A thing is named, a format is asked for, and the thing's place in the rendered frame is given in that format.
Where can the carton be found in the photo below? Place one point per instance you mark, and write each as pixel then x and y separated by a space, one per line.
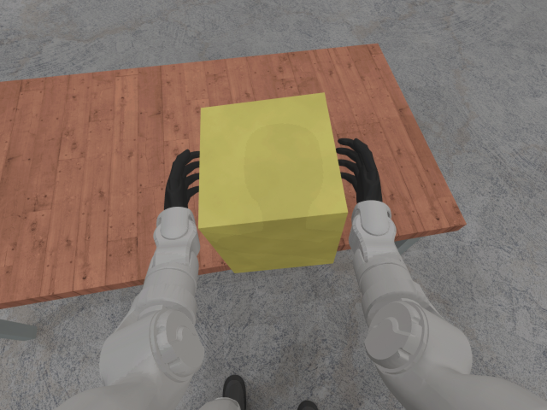
pixel 270 189

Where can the robot right hand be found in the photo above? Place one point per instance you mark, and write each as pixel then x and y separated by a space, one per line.
pixel 366 179

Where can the left robot upper arm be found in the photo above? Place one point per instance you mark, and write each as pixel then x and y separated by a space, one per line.
pixel 147 365

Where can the table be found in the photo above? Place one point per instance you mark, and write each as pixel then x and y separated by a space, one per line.
pixel 85 159

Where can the right robot forearm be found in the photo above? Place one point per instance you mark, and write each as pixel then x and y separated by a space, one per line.
pixel 381 274

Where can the left robot forearm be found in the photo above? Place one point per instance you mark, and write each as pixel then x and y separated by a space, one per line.
pixel 171 280

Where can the right robot upper arm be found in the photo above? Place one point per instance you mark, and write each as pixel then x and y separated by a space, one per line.
pixel 425 363

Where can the robot left hand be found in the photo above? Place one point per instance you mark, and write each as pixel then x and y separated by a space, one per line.
pixel 176 193

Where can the left robot foot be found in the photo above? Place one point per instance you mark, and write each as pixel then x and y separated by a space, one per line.
pixel 234 388

